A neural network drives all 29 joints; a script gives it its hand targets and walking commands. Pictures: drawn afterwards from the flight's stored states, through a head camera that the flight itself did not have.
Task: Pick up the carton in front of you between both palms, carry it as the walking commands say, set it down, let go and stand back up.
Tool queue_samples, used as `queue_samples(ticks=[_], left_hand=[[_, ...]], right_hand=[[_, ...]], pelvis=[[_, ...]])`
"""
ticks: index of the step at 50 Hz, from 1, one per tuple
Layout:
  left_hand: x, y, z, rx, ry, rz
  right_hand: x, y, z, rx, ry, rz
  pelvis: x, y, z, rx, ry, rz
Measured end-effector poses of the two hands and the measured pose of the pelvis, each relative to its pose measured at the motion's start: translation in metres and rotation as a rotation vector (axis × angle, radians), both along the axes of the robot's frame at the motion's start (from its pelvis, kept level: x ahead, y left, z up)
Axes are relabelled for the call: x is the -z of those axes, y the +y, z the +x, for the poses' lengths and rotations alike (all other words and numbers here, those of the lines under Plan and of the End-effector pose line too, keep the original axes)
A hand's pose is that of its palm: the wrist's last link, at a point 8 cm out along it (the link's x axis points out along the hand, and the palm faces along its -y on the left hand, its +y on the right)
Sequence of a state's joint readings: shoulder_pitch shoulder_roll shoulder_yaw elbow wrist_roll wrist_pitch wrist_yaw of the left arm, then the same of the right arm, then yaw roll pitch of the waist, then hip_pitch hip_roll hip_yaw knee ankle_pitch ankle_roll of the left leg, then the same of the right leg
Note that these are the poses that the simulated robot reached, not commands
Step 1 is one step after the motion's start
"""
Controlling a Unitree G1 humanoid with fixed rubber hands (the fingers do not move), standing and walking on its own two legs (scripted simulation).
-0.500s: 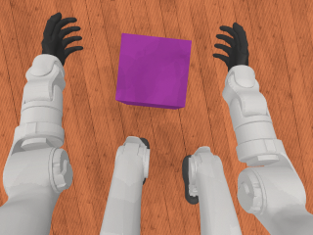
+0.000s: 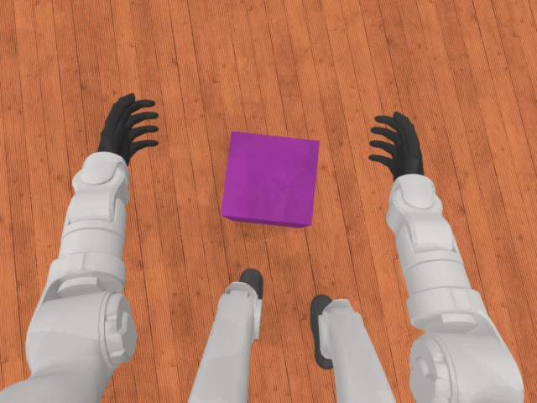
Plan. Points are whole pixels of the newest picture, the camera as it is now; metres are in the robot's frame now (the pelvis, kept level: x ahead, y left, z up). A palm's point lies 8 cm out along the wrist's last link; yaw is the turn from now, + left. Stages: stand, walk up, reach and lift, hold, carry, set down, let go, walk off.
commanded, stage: let go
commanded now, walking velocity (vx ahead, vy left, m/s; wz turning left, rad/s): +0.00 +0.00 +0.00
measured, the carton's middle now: (270, 185) +0.47 +0.06 -0.53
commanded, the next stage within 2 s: stand in 1.08 s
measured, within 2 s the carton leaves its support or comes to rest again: neither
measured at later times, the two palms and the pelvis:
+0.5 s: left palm (78, 272) +0.28 +0.24 +0.01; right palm out of the picture +0.31 -0.21 +0.01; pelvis +0.07 -0.01 +0.10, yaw +3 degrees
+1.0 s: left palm (91, 345) +0.23 +0.20 +0.05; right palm out of the picture +0.26 -0.26 +0.06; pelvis +0.08 -0.04 +0.12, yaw +3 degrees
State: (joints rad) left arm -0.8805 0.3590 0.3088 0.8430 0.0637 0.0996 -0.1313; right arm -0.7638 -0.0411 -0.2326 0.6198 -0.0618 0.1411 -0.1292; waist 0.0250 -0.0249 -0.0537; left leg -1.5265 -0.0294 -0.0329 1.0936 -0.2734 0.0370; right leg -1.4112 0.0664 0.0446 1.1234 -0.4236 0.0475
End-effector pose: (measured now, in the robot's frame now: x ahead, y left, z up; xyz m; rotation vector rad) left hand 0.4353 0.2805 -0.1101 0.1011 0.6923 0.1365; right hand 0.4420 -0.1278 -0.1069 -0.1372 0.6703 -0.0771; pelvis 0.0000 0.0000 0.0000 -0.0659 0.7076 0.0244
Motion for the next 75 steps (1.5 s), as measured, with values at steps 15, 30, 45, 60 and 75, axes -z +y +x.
queue_samples(ticks=[15, 30, 45, 60, 75], left_hand=[[-0.073, -0.006, -0.095, 0.01, 0.079, 0.036], [-0.146, -0.055, -0.183, 0.021, 0.093, 0.038], [-0.161, -0.083, -0.208, 0.028, 0.118, 0.026], [-0.154, -0.048, -0.205, 0.001, 0.147, 0.13], [-0.138, -0.007, -0.216, -0.013, 0.238, 0.203]], right_hand=[[-0.074, -0.043, -0.079, -0.074, 0.095, -0.052], [-0.146, -0.108, -0.164, -0.055, 0.092, -0.035], [-0.163, -0.136, -0.185, -0.066, 0.115, -0.038], [-0.15, -0.148, -0.185, -0.035, 0.185, -0.149], [-0.147, -0.172, -0.19, 0.029, 0.239, -0.247]], pelvis=[[-0.068, 0.001, 0.044, -0.017, -0.213, 0.035], [-0.114, -0.022, 0.077, -0.01, -0.529, 0.084], [-0.12, -0.044, 0.081, -0.021, -0.765, 0.111], [-0.117, -0.033, 0.091, -0.015, -0.726, 0.09], [-0.116, -0.018, 0.103, 0.001, -0.703, 0.077]])
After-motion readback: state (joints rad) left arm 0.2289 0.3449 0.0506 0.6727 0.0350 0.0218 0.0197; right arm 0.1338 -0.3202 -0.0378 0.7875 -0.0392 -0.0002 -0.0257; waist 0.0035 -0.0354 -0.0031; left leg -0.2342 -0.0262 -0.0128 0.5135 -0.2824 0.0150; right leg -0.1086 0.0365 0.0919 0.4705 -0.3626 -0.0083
